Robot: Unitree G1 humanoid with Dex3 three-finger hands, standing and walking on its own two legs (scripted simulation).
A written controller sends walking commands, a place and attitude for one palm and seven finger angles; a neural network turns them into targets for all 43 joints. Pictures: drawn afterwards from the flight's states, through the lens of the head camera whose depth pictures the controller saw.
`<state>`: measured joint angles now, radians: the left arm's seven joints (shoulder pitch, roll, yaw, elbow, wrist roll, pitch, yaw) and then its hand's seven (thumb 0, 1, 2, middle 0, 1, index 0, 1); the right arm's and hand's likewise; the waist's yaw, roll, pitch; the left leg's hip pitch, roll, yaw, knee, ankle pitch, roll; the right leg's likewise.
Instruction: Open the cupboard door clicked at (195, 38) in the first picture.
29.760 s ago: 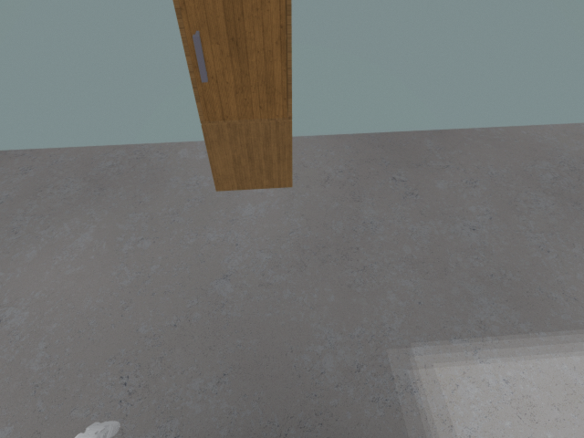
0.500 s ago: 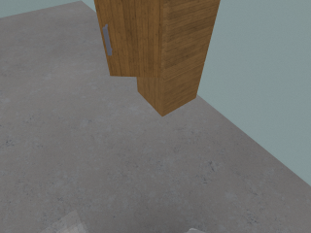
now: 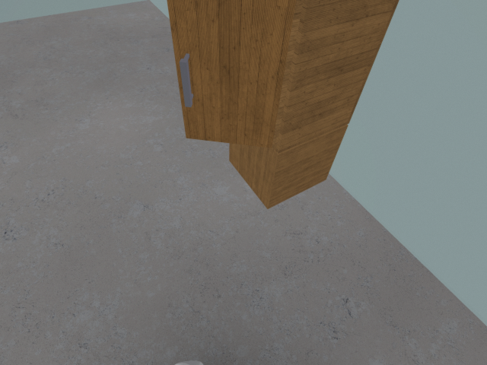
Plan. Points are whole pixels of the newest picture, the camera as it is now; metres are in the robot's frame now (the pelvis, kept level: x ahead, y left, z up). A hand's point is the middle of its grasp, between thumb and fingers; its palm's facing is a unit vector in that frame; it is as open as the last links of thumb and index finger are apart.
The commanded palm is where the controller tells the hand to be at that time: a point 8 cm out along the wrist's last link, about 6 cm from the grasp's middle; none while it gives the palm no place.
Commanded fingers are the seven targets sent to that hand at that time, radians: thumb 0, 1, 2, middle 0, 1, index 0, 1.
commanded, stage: take the last steps up to it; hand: left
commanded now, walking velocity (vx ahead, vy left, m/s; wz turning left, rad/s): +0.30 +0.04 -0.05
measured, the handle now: (187, 80) +0.91 +0.27 -0.06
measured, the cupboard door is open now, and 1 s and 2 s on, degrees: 52 52 52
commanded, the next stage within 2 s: come to a stop and stand still in 0.62 s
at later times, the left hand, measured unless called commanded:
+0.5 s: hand (166, 304) +0.24 +0.18 -0.15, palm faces +0.03 -0.98 -0.21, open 7.2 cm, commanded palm none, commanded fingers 0.00 0.90 0.90 -0.20 -0.30 -0.20 -0.30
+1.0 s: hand (163, 249) +0.37 +0.22 -0.16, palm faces -0.01 -0.98 -0.18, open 7.3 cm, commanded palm none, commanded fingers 0.00 0.90 0.90 -0.20 -0.30 -0.20 -0.30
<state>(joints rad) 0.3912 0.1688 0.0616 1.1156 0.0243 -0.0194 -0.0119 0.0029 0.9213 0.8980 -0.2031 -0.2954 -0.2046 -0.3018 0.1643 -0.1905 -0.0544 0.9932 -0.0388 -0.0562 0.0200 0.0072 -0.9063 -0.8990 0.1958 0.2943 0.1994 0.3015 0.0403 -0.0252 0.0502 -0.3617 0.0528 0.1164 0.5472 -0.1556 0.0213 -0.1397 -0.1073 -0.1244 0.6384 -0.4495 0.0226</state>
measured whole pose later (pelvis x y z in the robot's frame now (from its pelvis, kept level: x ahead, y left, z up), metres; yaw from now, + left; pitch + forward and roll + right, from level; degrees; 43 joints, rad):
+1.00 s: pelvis +0.31 +0.04 +0.01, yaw -3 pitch +0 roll -1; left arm 0.19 0.18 0.05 1.02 0.02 0.05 0.01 0.00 0.91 0.90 -0.20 -0.29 -0.20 -0.30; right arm 0.18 -0.16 -0.03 1.05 -0.03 0.01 -0.04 0.01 -0.93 -0.90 0.20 0.30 0.21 0.30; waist 0.00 -0.02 0.06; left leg -0.28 0.03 0.15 0.47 -0.19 0.06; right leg -0.39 -0.04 -0.05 0.82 -0.43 0.01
